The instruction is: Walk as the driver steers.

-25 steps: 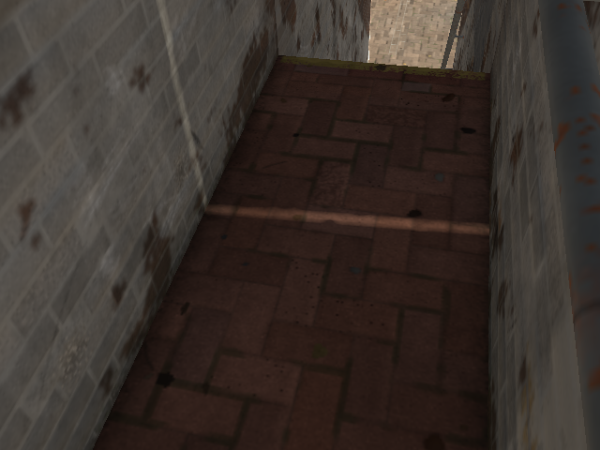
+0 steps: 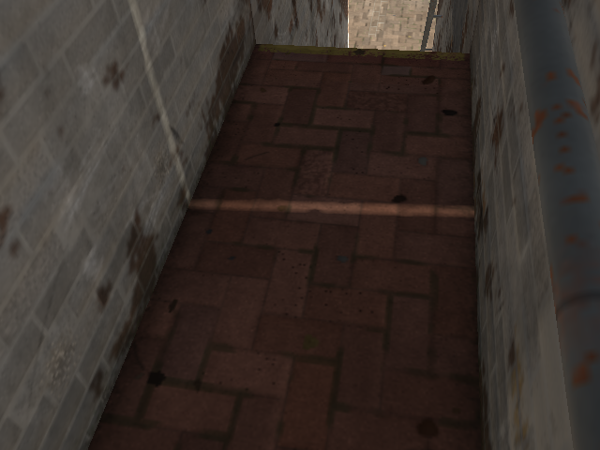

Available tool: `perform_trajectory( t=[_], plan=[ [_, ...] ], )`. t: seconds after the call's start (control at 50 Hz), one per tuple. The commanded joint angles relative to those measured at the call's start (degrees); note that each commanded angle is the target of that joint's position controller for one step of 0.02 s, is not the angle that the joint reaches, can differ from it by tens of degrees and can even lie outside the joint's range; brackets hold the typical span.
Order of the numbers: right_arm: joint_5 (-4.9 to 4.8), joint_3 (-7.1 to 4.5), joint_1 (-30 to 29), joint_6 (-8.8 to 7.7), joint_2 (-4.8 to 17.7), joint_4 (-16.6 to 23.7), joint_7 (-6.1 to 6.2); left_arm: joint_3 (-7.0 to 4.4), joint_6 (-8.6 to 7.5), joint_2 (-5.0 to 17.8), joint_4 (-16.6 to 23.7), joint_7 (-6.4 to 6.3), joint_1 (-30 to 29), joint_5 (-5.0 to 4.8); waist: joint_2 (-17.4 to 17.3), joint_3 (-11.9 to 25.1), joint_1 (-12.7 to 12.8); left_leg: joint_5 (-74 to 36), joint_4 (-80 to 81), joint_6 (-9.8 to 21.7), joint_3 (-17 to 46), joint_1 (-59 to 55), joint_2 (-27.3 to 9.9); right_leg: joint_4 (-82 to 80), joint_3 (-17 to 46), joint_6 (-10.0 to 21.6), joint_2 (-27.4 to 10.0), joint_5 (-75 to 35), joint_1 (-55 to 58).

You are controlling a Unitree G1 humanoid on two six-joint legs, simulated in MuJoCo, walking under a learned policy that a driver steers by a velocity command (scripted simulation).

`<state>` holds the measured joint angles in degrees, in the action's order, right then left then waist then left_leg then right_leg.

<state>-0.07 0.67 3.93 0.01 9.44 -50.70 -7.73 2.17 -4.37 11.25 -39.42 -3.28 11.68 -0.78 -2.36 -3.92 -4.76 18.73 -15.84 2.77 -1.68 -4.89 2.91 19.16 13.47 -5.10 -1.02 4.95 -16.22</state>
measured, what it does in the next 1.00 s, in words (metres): lifts its left foot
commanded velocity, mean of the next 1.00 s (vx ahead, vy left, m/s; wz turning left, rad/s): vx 0.26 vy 0.02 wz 0.00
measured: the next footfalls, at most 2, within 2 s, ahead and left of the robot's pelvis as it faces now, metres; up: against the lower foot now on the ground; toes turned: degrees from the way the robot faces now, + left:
left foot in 1.22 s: -0.14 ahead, +0.06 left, +0.00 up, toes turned +26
right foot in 1.34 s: +0.02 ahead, -0.07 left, +0.00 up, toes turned +29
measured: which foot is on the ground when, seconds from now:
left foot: down 0.00-0.52, up 0.54-1.00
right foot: down 0.00-1.00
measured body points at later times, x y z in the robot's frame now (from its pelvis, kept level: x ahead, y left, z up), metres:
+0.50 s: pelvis -0.01 +0.00 +0.00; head -0.01 -0.02 +0.45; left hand +0.12 +0.25 -0.09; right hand +0.13 -0.21 -0.14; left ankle -0.10 +0.11 -0.74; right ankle +0.12 -0.17 -0.74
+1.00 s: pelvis -0.05 +0.03 +0.01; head -0.08 -0.04 +0.45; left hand -0.21 +0.33 -0.08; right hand +0.14 -0.21 -0.13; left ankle -0.17 +0.18 -0.55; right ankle +0.11 -0.17 -0.73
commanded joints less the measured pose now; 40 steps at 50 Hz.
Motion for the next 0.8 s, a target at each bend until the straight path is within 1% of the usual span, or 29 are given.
perform_trajectory(
  t=[0.02,0.18,0.2,0.24,0.26,0.3,0.36,0.38,0.4,0.42,0.44,0.46,0.48,0.5,0.52,0.54,0.56,0.58,0.6,0.62,0.64,0.66,0.68,0.7,0.72,0.74,0.76,0.78,0.8],
  plan=[
    [-0.04,-5.07,5.4,-1.02,10.2,4.5,-0.09,-1.81,-0.66,6.2,3.9,-0.21,0.1,0.13,11.6,-6.4,4.0,16.0,9.3,3.4,12.4,13.5,-11.5,-2.5,4.8,2.9,-3.8,11.6,1.1],
    [-0.09,-5.17,5.7,-1.08,9.9,5.1,-0.12,-1.89,-0.67,6.5,4.0,-0.29,-0.2,0.43,12.1,-6.4,3.7,15.1,8.6,3.2,11.9,12.6,-11.0,-3.2,5.9,3.1,-4.0,12.5,0.4],
    [0.14,-4.50,2.7,-1.49,8.8,6.9,-1.07,-1.40,-0.90,6.6,6.5,0.13,-1.6,0.98,7.5,-5.8,5.6,13.4,8.1,3.9,12.1,11.7,-10.7,-4.7,9.2,3.9,-6.3,11.7,1.3],
    [-0.24,-4.64,3.8,-1.46,8.0,6.9,-1.35,-1.45,-0.74,7.6,6.6,0.36,-1.7,1.43,10.0,-3.2,5.1,9.4,5.3,3.3,10.2,8.0,-9.6,-7.0,13.0,4.3,-8.0,15.5,1.3],
    [-0.28,-4.80,4.4,-1.50,8.2,7.0,-1.41,-1.41,-0.65,8.0,6.9,0.47,-1.9,1.49,11.2,-2.6,4.8,7.8,4.3,3.1,9.6,6.5,-9.3,-7.7,14.3,4.4,-8.3,17.6,0.2],
    [-0.46,-5.49,6.9,-1.48,9.3,6.3,-1.52,-1.51,-0.66,8.4,5.7,0.63,1.0,1.35,12.6,-0.4,5.4,6.3,3.1,3.0,8.7,3.8,-9.1,-8.4,16.1,4.9,-8.7,20.4,0.3],
    [-0.43,-6.52,8.8,-1.30,10.3,5.5,-1.87,-1.69,-0.87,8.8,4.4,0.68,3.0,1.23,14.0,0.0,5.9,4.7,1.7,3.0,7.1,2.4,-8.5,-8.4,17.3,5.4,-8.6,22.6,-1.0],
    [-0.82,-6.73,9.3,-1.08,10.3,5.5,-1.91,-1.60,-0.78,8.4,4.3,0.69,2.7,1.34,14.2,0.1,5.7,3.9,1.3,3.1,6.6,1.4,-8.6,-8.2,17.6,5.6,-8.5,22.8,-1.9],
    [-0.78,-6.97,9.3,-0.96,10.5,5.4,-2.00,-1.59,-0.86,8.3,4.0,0.74,2.9,1.38,14.3,0.2,5.9,3.3,1.0,3.1,6.1,0.6,-8.4,-8.1,17.6,5.7,-8.3,22.6,-2.9],
    [1.19,-6.32,6.9,0.02,7.7,5.6,0.69,-1.84,-0.87,6.7,2.9,2.13,3.1,2.64,15.8,6.4,5.7,3.7,-0.8,0.1,4.1,-1.0,-8.5,-7.3,19.1,3.9,-9.4,13.6,2.9],
    [2.14,-6.20,6.2,0.44,7.7,5.6,1.68,-1.76,-0.85,5.9,2.5,2.59,4.8,2.89,14.9,6.8,6.5,3.7,-2.4,-0.4,3.2,-1.1,-7.9,-7.3,20.0,3.2,-9.5,14.1,3.4],
    [2.33,-6.29,6.7,0.61,7.6,5.0,2.25,-2.13,-0.89,6.5,2.0,2.71,4.3,2.53,15.0,5.0,6.0,2.9,-3.1,-1.1,2.4,-0.5,-7.8,-8.0,21.5,3.2,-9.8,16.2,1.8],
    [-1.38,-8.71,-0.5,-1.04,12.7,4.7,1.30,-0.41,1.64,7.5,4.1,1.31,-0.1,-2.18,8.5,3.1,3.2,-2.9,-2.3,3.4,1.4,8.4,-4.1,-9.3,18.0,3.0,-7.1,24.4,-2.0],
    [-1.20,-8.39,-1.4,-1.24,11.6,5.0,1.07,-0.07,2.16,8.1,4.5,0.97,0.6,-2.55,8.5,3.1,3.9,-1.6,-2.6,3.7,1.0,9.0,-3.9,-9.7,18.6,3.0,-7.9,24.6,-1.6],
    [-0.82,-8.37,-1.6,-1.24,10.9,4.1,0.95,0.21,2.38,8.5,4.5,0.55,1.5,-2.52,8.5,4.4,4.3,-2.2,-3.0,4.2,1.6,9.4,-3.9,-10.9,19.4,2.9,-9.0,25.4,-0.4],
    [-1.28,-8.48,0.3,-0.70,10.6,3.7,0.70,0.09,2.23,9.6,3.9,0.31,4.0,-2.09,10.3,5.3,4.8,0.5,-4.7,3.7,1.5,10.9,-3.6,-11.4,20.9,2.1,-9.8,28.5,1.9],
    [-0.56,-8.76,2.6,-0.50,10.9,2.8,0.80,0.07,2.22,9.7,3.2,0.27,7.0,-1.88,12.1,6.5,5.5,1.7,-6.4,3.7,0.9,13.2,-3.5,-10.2,21.0,1.9,-9.8,30.0,5.1],
    [-0.10,-10.29,5.0,0.09,13.5,0.4,-0.17,-1.83,2.98,15.2,2.0,-1.88,10.4,-0.24,11.7,4.2,7.2,2.5,-13.0,3.1,0.4,21.1,-2.8,-11.6,29.2,2.0,-14.7,36.6,8.1],
    [-0.91,-11.25,8.9,0.20,14.5,0.0,-1.02,-3.18,3.33,17.7,2.1,-2.38,11.3,-0.26,15.8,5.8,6.1,2.8,-18.1,2.8,0.5,22.0,-3.0,-13.5,33.8,2.6,-16.0,43.4,7.1],
    [2.43,-9.72,13.7,0.71,10.1,2.5,0.57,-3.03,0.33,14.4,3.0,0.71,8.1,2.15,26.7,7.5,7.0,4.0,-32.2,-4.2,3.4,15.2,-7.7,-7.5,35.2,4.5,-15.4,41.2,3.7],
    [2.19,-10.22,15.0,0.82,9.7,2.0,1.05,-3.09,-0.56,13.8,0.4,0.99,10.5,1.44,29.8,10.6,5.7,5.9,-44.4,-5.7,1.9,16.7,-5.7,-9.2,33.7,4.7,-14.8,42.5,2.1],
    [2.23,-9.29,11.2,0.42,6.6,3.1,1.47,-0.47,-1.38,7.7,-0.4,2.66,7.4,0.56,30.4,9.5,6.0,5.6,-44.0,-5.3,3.2,18.8,-6.1,-7.0,26.1,5.4,-10.4,33.1,3.6],
    [3.15,-9.37,9.2,0.23,5.8,3.4,1.75,-0.54,-1.29,7.0,-3.0,2.97,10.3,-0.16,30.3,8.5,7.2,8.4,-49.8,-5.6,1.1,21.2,-3.0,-6.1,21.4,4.1,-8.2,33.1,2.5],
    [4.22,-9.31,4.6,0.50,4.9,4.6,1.93,-0.61,-1.08,8.0,-4.9,2.94,13.4,-0.72,26.6,8.6,9.0,8.2,-53.9,-6.1,3.0,23.5,-2.3,-4.5,20.7,3.8,-6.9,29.6,5.7],
    [6.15,-7.92,1.7,0.04,1.6,6.8,2.02,-1.37,0.34,8.0,-8.2,4.01,15.7,-0.50,27.5,5.5,11.0,8.9,-56.6,-7.8,1.9,22.7,0.3,-3.4,12.3,3.2,-2.2,20.2,1.7],
    [6.24,-7.74,1.1,0.15,0.9,6.6,2.41,-1.14,1.01,7.5,-9.2,4.13,17.1,-0.20,24.8,5.6,11.3,9.9,-58.8,-9.0,1.2,23.2,0.7,-2.2,10.4,2.4,-0.7,18.8,2.6],
    [4.93,-8.74,-5.9,0.79,8.9,6.1,0.36,-0.66,3.16,9.3,-6.4,2.33,16.1,-2.38,10.3,2.8,10.5,10.1,-49.0,-6.6,1.7,34.9,3.1,-3.4,12.2,3.6,-4.2,27.6,7.5],
    [4.96,-10.01,-0.9,1.35,11.6,5.3,-0.47,-4.75,4.53,18.1,-7.2,0.84,19.6,-1.69,10.6,1.3,10.2,10.8,-50.0,-5.8,3.5,36.7,3.9,-5.2,22.7,3.4,-6.9,39.0,6.4],
    [4.12,-10.92,-4.4,2.76,13.2,7.5,-1.11,-4.16,5.42,18.3,-5.7,0.26,16.9,-1.06,9.2,-0.9,10.1,8.9,-56.9,-6.4,8.5,39.7,1.9,-8.3,32.4,1.6,-12.4,41.1,5.4]
  ],
)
